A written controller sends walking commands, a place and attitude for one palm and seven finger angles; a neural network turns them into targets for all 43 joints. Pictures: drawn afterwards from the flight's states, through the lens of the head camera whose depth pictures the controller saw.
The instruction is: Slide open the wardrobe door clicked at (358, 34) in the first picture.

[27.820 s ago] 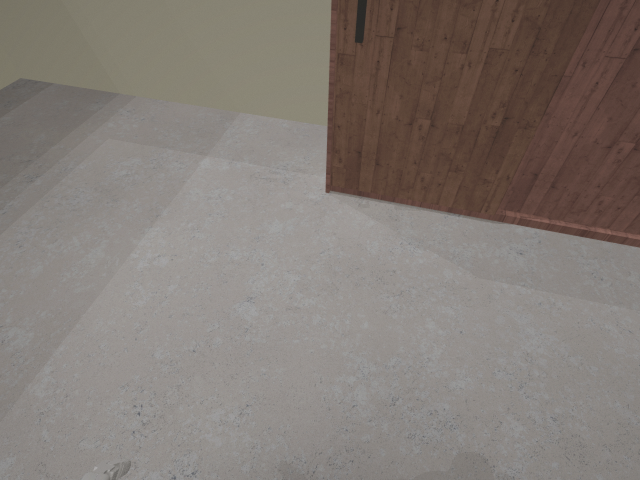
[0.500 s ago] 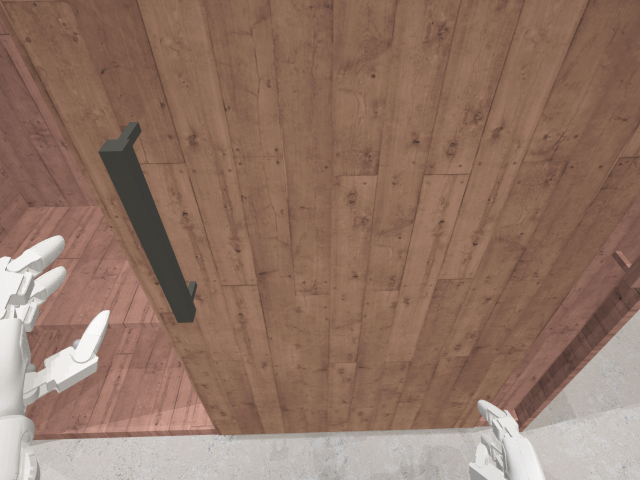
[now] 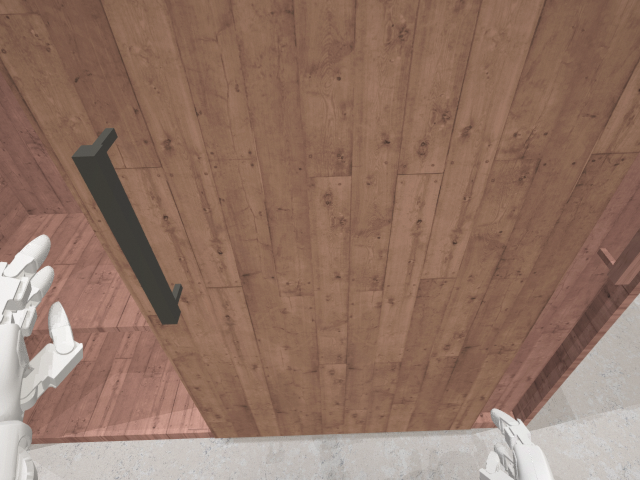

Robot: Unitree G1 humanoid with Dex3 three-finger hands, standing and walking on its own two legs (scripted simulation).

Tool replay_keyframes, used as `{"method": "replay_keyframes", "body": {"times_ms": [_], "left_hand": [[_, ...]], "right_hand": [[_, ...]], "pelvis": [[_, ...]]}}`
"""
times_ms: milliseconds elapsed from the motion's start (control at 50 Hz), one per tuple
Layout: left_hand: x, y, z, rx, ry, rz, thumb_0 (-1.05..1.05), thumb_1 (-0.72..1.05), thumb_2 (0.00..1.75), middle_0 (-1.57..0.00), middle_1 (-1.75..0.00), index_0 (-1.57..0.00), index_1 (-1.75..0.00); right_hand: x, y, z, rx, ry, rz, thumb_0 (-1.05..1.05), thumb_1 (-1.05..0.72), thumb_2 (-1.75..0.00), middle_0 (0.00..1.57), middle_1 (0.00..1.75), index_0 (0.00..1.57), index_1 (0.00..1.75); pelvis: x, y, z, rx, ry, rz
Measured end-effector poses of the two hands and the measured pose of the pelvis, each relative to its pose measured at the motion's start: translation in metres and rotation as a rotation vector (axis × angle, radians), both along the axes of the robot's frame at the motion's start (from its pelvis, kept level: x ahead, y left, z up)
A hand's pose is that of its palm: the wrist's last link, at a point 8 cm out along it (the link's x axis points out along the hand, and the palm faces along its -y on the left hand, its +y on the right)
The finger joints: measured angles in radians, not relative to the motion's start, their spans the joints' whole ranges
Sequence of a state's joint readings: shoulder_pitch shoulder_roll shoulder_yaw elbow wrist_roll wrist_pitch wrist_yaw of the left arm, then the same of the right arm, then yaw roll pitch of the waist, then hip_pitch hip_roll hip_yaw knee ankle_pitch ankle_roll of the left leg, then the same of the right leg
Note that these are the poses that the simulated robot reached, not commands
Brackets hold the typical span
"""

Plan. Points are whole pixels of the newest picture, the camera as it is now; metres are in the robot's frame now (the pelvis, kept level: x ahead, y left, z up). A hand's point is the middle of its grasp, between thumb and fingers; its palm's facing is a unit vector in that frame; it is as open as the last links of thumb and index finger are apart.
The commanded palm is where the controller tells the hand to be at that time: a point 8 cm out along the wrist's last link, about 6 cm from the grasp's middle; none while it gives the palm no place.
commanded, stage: step back with the hand held close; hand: left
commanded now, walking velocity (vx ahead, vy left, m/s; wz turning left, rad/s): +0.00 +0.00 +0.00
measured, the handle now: (143, 239) +0.37 +0.30 +0.11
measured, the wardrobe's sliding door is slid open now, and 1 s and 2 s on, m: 0.59 0.59 0.59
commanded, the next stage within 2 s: stop stepping back and stand still in 1.02 s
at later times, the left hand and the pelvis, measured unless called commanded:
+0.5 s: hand out of the picture +0.14 +0.31 +0.16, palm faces +0.43 -0.76 -0.49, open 7.4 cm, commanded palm +0.09 +0.34 +0.17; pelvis -0.06 +0.04 -0.01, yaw +0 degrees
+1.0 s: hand out of the picture +0.00 +0.33 +0.17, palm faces +0.58 -0.70 -0.43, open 7.4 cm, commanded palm -0.09 +0.36 +0.17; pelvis -0.18 +0.04 -0.03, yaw +9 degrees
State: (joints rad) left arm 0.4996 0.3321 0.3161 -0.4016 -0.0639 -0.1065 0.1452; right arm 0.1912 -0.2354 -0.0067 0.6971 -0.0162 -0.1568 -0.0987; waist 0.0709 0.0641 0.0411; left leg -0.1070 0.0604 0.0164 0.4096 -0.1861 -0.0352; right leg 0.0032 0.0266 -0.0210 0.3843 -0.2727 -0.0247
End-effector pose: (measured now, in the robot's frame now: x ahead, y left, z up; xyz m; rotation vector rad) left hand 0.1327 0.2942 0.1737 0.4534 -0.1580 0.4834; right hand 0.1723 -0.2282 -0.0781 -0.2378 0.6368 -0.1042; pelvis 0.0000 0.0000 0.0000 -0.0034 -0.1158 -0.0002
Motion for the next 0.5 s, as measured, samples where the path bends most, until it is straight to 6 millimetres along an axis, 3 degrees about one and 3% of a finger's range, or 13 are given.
{"method": "replay_keyframes", "body": {"times_ms": [180, 280, 380, 500], "left_hand": [[0.008, 0.014, 0.016, 0.069, -0.048, -0.019, 0.01, 0.89, 0.9, -0.21, -0.3, -0.21, -0.3], [0.007, 0.019, 0.003, 0.067, 0.032, -0.069, 0.01, 0.89, 0.9, -0.21, -0.3, -0.21, -0.3], [-0.009, 0.028, -0.002, 0.078, 0.085, -0.106, 0.01, 0.89, 0.9, -0.22, -0.3, -0.21, -0.3], [-0.037, 0.051, 0.009, 0.133, 0.013, -0.064, 0.01, 0.88, 0.9, -0.22, -0.3, -0.21, -0.3]], "right_hand": [[0.0, 0.007, 0.0, 0.007, 0.021, 0.004, 0.02, -0.91, -0.9, 0.2, 0.3, 0.2, 0.3], [-0.011, 0.014, 0.002, 0.008, 0.033, -0.036, 0.02, -0.91, -0.9, 0.2, 0.3, 0.2, 0.3], [-0.03, 0.025, 0.002, -0.007, 0.05, -0.064, 0.02, -0.91, -0.9, 0.2, 0.3, 0.2, 0.3], [-0.054, 0.043, 0.001, -0.022, 0.058, -0.042, 0.02, -0.91, -0.9, 0.2, 0.3, 0.2, 0.3]], "pelvis": [[-0.009, 0.006, -0.002, -0.017, 0.041, 0.007], [-0.02, 0.02, -0.003, -0.016, 0.076, -0.01], [-0.034, 0.034, -0.005, -0.016, 0.087, -0.02], [-0.057, 0.044, -0.008, -0.022, 0.081, -0.01]]}}
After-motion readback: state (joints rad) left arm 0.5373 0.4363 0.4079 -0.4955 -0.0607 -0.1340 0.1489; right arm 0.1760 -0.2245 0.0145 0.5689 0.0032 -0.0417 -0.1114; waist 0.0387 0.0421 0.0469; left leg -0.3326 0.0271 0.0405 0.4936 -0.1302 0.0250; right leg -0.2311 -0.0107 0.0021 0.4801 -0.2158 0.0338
